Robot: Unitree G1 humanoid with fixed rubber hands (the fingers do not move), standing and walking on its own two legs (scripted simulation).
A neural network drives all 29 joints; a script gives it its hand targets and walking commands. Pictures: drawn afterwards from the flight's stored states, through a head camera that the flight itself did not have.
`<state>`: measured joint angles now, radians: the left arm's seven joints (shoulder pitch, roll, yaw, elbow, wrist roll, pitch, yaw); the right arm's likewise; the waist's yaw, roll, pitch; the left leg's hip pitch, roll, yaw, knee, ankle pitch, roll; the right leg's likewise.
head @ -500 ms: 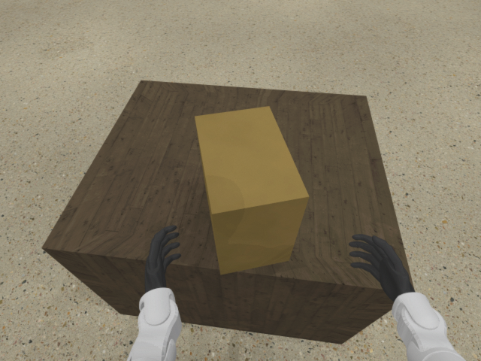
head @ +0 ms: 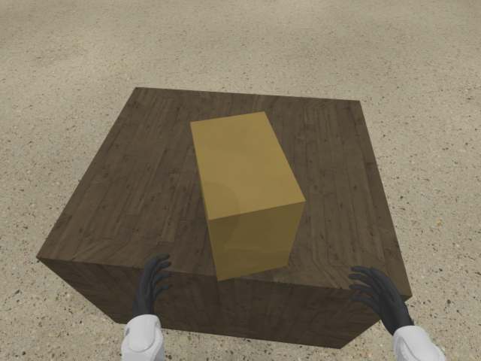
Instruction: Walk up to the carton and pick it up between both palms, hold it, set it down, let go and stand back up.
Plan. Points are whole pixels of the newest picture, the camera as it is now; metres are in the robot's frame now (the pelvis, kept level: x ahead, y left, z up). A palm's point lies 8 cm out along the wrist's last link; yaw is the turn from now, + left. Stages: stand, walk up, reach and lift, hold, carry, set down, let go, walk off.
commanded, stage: set down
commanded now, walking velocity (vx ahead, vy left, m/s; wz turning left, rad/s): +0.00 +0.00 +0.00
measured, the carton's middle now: (240, 197) +0.43 +0.05 -0.05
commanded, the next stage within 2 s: let go in 1.08 s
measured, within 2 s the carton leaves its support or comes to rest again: neither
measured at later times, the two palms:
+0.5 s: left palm (129, 318) +0.18 +0.22 -0.06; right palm (389, 329) +0.19 -0.21 -0.06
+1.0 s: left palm (114, 330) +0.16 +0.25 -0.07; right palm (384, 345) +0.17 -0.20 -0.06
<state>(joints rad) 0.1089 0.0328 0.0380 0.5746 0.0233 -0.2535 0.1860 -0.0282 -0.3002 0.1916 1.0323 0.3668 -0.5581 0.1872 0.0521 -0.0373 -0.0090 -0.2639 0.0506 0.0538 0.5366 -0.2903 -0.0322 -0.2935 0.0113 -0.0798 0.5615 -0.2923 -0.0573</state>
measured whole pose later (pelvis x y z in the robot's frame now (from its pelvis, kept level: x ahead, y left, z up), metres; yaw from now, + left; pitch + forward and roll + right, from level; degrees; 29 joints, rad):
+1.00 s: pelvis +0.01 +0.02 +0.01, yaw +0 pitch -3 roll +0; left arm 0.22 0.18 0.01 0.50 0.02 0.11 0.03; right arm 0.16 -0.18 -0.01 0.78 0.03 -0.22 0.05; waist 0.02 -0.03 0.05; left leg -0.07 0.03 0.07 0.38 -0.24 -0.01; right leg -0.09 0.01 -0.07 0.36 -0.22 -0.02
